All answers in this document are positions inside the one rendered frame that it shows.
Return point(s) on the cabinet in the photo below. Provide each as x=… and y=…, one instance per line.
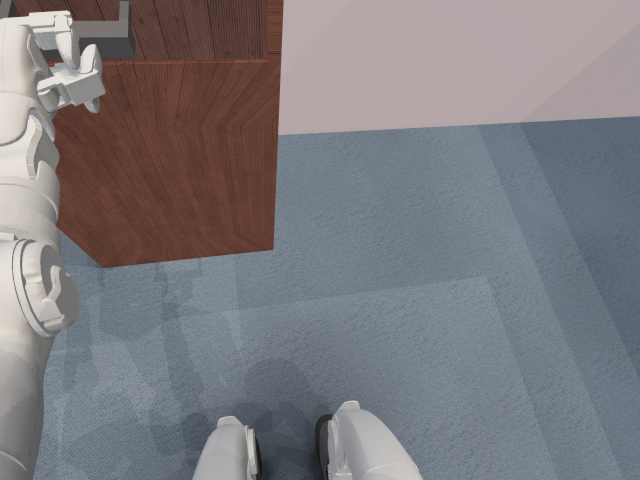
x=180, y=162

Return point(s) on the handle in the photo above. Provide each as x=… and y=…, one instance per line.
x=112, y=38

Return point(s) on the left robot hand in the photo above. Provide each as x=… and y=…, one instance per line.
x=23, y=69

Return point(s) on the robot right thigh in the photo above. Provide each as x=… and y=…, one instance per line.
x=370, y=450

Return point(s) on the robot left forearm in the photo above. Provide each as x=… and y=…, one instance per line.
x=29, y=186

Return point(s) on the drawer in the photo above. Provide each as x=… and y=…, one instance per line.
x=173, y=29

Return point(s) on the robot right shin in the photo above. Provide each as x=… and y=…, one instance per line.
x=334, y=472

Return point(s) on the left robot upper arm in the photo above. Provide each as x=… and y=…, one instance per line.
x=38, y=298

